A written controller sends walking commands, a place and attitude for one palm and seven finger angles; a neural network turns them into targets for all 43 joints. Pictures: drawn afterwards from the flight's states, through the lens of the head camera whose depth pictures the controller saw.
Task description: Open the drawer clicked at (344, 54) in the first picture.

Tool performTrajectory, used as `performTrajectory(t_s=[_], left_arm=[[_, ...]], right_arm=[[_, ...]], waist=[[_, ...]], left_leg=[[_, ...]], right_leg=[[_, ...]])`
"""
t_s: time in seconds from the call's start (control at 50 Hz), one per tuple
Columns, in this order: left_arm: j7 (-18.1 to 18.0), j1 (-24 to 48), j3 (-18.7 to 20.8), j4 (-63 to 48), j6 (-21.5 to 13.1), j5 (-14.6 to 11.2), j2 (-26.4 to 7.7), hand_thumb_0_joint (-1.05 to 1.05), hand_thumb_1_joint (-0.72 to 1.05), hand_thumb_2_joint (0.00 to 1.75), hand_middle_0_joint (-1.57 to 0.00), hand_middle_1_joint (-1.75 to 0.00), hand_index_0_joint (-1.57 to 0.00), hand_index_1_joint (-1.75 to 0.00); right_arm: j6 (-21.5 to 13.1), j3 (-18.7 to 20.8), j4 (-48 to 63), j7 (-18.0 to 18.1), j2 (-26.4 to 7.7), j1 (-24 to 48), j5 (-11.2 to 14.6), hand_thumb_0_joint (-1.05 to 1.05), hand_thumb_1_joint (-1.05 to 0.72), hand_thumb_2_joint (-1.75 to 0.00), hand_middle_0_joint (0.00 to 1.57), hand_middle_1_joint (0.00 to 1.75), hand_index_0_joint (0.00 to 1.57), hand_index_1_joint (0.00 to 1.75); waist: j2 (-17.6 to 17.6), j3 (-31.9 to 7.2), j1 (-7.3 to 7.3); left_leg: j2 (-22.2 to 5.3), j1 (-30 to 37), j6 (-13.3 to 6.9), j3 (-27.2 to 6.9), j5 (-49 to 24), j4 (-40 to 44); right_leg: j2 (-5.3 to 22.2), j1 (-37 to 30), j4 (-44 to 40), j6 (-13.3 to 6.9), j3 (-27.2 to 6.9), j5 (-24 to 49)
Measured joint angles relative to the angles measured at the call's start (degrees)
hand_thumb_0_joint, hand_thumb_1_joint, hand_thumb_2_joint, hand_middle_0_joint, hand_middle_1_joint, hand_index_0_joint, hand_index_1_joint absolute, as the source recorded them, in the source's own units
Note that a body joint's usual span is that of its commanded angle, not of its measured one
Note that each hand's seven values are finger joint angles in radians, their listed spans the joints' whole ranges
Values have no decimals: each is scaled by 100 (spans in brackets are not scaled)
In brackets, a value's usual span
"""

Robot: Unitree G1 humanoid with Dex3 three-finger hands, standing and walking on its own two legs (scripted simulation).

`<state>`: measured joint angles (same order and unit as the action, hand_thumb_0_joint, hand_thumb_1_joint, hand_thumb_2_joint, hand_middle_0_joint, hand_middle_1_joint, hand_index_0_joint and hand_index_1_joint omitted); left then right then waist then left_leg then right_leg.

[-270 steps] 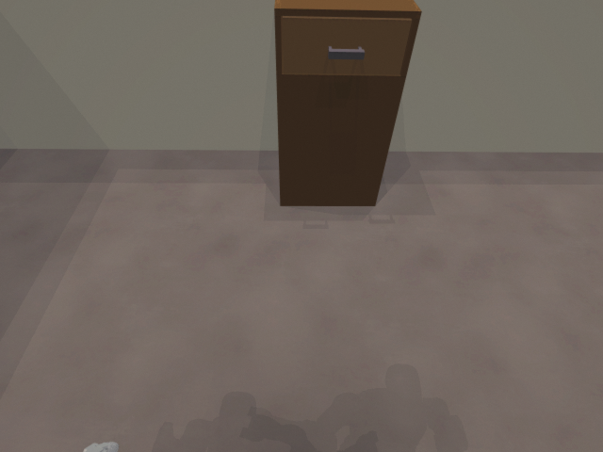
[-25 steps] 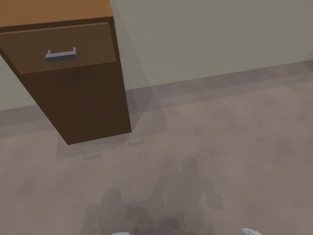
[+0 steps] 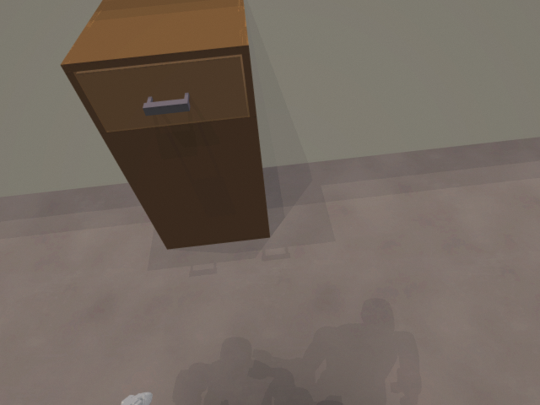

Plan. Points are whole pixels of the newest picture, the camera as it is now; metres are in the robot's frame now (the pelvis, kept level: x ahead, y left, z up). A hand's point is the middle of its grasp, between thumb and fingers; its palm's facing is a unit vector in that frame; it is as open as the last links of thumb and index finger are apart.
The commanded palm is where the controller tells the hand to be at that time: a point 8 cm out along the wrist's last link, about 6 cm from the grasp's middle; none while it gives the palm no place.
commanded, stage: take the last steps up to it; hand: left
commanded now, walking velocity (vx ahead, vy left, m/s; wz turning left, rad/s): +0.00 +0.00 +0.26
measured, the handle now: (167, 102) +0.83 +0.31 -0.01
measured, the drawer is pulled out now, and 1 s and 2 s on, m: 0.00 0.00 0.00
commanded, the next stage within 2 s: come to a stop and stand still in 1.26 s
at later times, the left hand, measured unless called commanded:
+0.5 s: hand out of the picture -0.06 +0.23 -0.17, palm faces +0.17 -0.97 -0.18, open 7.4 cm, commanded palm none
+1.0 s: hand (180, 352) +0.24 +0.19 -0.16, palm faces +0.16 -0.96 -0.21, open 7.3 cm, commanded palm none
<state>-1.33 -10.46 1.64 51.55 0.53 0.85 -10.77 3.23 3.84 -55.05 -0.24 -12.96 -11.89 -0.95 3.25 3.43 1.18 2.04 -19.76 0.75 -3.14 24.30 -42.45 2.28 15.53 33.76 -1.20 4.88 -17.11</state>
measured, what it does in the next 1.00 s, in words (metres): walks ahead: left foot, then right foot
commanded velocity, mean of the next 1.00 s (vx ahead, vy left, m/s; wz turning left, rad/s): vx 0.27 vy -0.02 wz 0.04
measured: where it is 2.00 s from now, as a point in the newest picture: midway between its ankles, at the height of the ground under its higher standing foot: (277, 374)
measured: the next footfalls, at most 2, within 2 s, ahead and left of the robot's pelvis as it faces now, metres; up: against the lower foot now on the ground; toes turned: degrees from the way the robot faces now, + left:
left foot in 0.38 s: +0.01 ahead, +0.15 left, +0.00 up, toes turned +12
right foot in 0.84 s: +0.27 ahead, -0.08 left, +0.00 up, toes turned -3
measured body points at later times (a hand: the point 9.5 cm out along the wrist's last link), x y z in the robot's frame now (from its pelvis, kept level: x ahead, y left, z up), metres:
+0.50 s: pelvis +0.02 +0.04 +0.01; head +0.01 +0.07 +0.46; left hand -0.07 +0.28 -0.16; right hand +0.08 -0.18 -0.13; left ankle -0.03 +0.14 -0.73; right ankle +0.01 -0.08 -0.68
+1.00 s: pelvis +0.17 +0.00 +0.00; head +0.19 -0.01 +0.45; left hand +0.23 +0.24 -0.14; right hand +0.15 -0.22 -0.16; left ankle +0.09 +0.13 -0.64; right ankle +0.23 -0.08 -0.73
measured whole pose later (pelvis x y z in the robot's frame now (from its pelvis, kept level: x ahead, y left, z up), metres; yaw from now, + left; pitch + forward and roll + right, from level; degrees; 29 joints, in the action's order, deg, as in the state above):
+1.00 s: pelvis +0.17 +0.00 +0.00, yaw +7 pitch -2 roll +0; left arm -1.1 -9.8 3.2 59.0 -3.7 0.7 -8.4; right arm -0.4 3.3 -65.3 0.5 -9.1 -20.5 -1.4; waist 1.9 3.1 1.5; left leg -5.6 -22.8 -0.7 2.9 21.7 -67.1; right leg 2.0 16.3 30.6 -3.0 10.3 -12.9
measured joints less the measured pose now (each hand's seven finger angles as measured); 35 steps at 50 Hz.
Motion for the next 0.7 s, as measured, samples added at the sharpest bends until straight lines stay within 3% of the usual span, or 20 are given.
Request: performTrajectory(t_s=[0.08, 0.14, 0.24, 0.32, 0.38, 0.42, 0.46, 0.54, 0.62, 0.7], left_arm=[[-15, -129, -49, 53, 3, 9, 171, 1, 91, 90, -20, -30, -20, -30], [-20, -208, -57, 145, -5, 25, 226, 1, 91, 90, -20, -30, -20, -30], [1, -418, 18, 348, -99, 64, 147, 1, 92, 90, -21, -30, -20, -30], [49, -703, 52, 608, -149, 92, 21, 1, 92, 90, -21, -30, -20, -30], [67, -975, 86, 860, -88, 51, -69, 1, 91, 90, -20, -30, -20, -30], [84, -1107, 106, 1042, 14, 23, -136, 1, 91, 90, -20, -30, -20, -30], [100, -1181, 117, 1199, 134, 55, -164, 1, 91, 90, -20, -30, -20, -30], [198, -1049, 125, 1277, 123, 72, -146, 1, 91, 90, -20, -30, -20, -30], [222, -769, 117, 1149, 59, 60, -67, 1, 91, 90, -20, -30, -20, -30], [226, -412, 117, 1031, 49, 41, 23, 1, 91, 90, -20, -30, -20, -30]], right_arm=[[98, 67, -146, -31, -69, -48, -20, 1, -91, -90, 20, 30, 20, 30], [108, 81, -226, -43, -81, -71, -24, 1, -91, -90, 20, 30, 20, 30], [80, 46, -369, -71, -35, -119, -62, 1, -91, -90, 20, 30, 20, 30], [-39, -15, -409, -94, 40, -92, -55, 1, -91, -90, 19, 30, 20, 30], [-235, -87, -370, -66, 98, -113, -46, 1, -91, -90, 19, 30, 20, 30], [-365, -117, -370, -15, 196, -117, -64, 1, -91, -90, 19, 30, 20, 30], [-448, -162, -359, 21, 316, -206, -80, 1, -91, -90, 19, 30, 20, 30], [-552, -229, -491, 124, 480, -530, -57, 1, -92, -90, 20, 30, 20, 30], [-601, -261, -753, 152, 587, -880, -23, 1, -92, -90, 20, 30, 20, 30], [-606, -238, -972, 160, 674, -1162, -39, 1, -91, -90, 20, 30, 20, 30]], waist=[[-15, -25, -13], [-81, -28, -21], [-229, -82, -161], [-368, -163, -330], [-398, -267, -378], [-489, -279, -363], [-552, -303, -327], [-556, -267, -226], [-523, -209, -203], [-479, -134, -101]], left_leg=[[-69, -526, 106, 122, 40, -1792], [-236, -573, 195, 194, -170, -2048], [-481, -183, 216, 388, -105, -1102], [-523, 253, 94, 621, 21, 15], [-515, 803, 3, 821, -320, 1218], [-469, 873, -95, 865, -797, 1304], [-443, 1005, -161, 941, -667, 1301], [-347, 1442, -200, 940, -786, 1910], [-264, 1798, -222, 933, -893, 2382], [-251, 2066, -162, 945, -792, 2556]], right_leg=[[102, -225, -305, -59, 158, 91], [161, -330, -499, -57, 272, 201], [229, -449, -753, -22, 443, 314], [294, -496, -844, 64, 522, 342], [309, -449, -617, 186, 573, 188], [337, -257, -17, 211, 448, -368], [284, 118, 972, 175, 230, -812], [304, 868, 2246, 199, 35, -309], [415, 1332, 2338, 300, -52, 167], [481, 1432, 1658, 339, -19, 336]])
